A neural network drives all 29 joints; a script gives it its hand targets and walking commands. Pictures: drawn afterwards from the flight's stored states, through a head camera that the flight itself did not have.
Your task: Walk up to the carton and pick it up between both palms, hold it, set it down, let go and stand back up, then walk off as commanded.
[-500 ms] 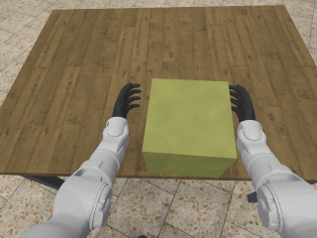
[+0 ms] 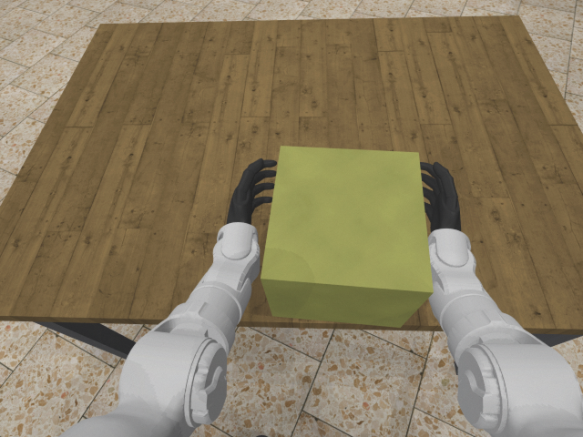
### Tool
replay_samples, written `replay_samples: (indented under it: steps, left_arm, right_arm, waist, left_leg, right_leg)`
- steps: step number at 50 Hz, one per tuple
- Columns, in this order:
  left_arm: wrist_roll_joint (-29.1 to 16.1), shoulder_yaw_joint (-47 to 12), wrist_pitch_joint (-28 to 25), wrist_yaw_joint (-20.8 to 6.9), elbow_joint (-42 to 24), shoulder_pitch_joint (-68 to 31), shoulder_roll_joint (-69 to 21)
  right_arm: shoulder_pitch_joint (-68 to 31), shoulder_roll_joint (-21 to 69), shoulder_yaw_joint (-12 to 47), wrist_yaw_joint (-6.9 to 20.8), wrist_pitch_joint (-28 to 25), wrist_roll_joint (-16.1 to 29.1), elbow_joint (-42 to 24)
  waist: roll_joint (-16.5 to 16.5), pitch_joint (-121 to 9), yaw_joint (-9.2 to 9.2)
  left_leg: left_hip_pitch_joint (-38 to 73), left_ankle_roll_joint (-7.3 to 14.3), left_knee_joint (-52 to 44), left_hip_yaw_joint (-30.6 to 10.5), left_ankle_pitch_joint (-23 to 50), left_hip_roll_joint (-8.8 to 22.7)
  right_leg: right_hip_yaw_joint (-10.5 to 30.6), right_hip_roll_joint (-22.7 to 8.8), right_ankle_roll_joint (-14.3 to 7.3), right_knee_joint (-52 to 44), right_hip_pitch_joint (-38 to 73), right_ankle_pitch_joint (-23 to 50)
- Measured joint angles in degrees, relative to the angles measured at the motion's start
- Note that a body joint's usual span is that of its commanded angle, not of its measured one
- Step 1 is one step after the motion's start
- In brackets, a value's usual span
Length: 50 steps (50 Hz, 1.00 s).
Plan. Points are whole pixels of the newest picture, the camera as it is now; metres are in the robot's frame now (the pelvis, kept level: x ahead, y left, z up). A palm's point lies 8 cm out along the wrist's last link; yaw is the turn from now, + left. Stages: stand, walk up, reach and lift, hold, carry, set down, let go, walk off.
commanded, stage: reach and lift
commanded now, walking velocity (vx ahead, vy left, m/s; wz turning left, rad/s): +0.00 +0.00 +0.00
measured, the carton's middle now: (341, 238) +0.40 -0.04 +0.00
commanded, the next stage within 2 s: none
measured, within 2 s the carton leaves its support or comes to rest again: leaves its support in 1.58 s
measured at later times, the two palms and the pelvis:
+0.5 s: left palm (244, 218) +0.43 +0.10 +0.02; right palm (442, 225) +0.41 -0.18 +0.01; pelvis +0.00 +0.00 +0.00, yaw +0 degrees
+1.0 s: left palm (245, 218) +0.43 +0.09 +0.02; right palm (442, 226) +0.41 -0.18 +0.01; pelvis +0.00 +0.00 +0.00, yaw +0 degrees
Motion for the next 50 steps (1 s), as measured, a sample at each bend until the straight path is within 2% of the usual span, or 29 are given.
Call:
replay_samples:
  steps: [6,12,23,50]
  left_arm:
    - [4.8,5.9,-0.9,0.1,0.0,0.1,-1.6]
    - [6.0,7.5,-2.3,-0.4,0.0,0.4,-2.0]
    - [6.0,7.8,-2.4,-0.5,0.0,0.8,-2.1]
    - [6.0,7.8,-2.4,-0.7,0.0,1.0,-2.2]
  right_arm:
    - [0.5,2.4,-10.6,1.4,-0.2,-10.0,-1.7]
    - [1.3,3.5,-14.0,1.6,-0.7,-14.3,-3.5]
    - [1.9,4.1,-15.2,1.6,-0.8,-15.7,-4.0]
    - [2.8,4.5,-15.2,1.4,-0.8,-15.7,-5.2]
  waist:
    - [0.0,0.0,0.00]
    - [0.0,0.0,0.00]
    - [0.0,0.0,0.00]
    - [0.0,0.0,0.00]
  left_leg:
    - [0.0,0.0,0.0,0.0,0.0,0.0]
    - [0.0,0.0,0.0,0.0,0.0,0.0]
    - [0.0,0.0,0.0,0.0,-0.1,0.0]
    - [0.0,0.0,0.0,0.0,-0.2,0.0]
  right_leg:
    - [0.0,0.0,0.0,0.0,0.0,0.0]
    - [0.0,0.0,0.0,0.0,0.0,0.0]
    - [0.0,0.0,0.0,0.0,0.0,0.0]
    - [0.0,0.0,0.0,0.0,0.0,-0.1]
